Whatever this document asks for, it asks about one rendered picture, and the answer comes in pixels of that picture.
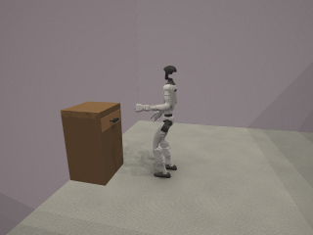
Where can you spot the robot left shin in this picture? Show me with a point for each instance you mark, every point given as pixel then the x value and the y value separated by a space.
pixel 160 159

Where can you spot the drawer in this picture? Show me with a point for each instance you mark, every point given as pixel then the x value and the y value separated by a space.
pixel 105 121

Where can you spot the cabinet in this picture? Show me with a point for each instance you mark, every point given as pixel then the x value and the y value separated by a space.
pixel 93 156

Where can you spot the left robot upper arm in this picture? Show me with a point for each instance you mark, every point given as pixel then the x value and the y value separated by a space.
pixel 166 95

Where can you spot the left robot hand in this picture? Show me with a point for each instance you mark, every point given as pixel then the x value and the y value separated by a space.
pixel 138 108

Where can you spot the left robot forearm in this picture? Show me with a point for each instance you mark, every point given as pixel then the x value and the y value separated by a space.
pixel 155 108

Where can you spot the right robot hand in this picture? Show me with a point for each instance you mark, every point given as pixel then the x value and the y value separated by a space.
pixel 156 115

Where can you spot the handle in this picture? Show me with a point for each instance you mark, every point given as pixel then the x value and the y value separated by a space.
pixel 115 119

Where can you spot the robot torso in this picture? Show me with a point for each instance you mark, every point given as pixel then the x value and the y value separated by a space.
pixel 168 116

